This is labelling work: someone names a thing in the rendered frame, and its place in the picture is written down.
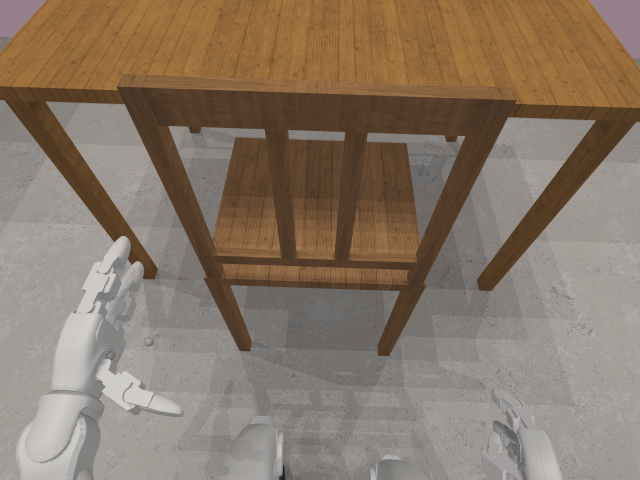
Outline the robot left thigh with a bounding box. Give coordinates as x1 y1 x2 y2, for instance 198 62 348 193
216 424 284 480

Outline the robot thigh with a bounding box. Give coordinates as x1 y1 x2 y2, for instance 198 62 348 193
367 459 428 480
216 424 284 480

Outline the robot right thigh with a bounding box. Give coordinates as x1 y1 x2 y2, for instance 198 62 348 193
367 459 428 480

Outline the right robot hand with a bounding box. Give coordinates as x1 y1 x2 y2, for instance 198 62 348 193
482 387 563 480

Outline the left robot forearm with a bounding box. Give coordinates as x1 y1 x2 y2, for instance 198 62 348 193
16 391 105 480

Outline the left robot hand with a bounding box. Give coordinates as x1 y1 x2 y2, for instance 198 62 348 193
51 236 184 417

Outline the table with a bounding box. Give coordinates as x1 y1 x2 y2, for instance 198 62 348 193
0 0 640 291

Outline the chair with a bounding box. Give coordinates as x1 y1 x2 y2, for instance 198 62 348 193
116 74 517 356

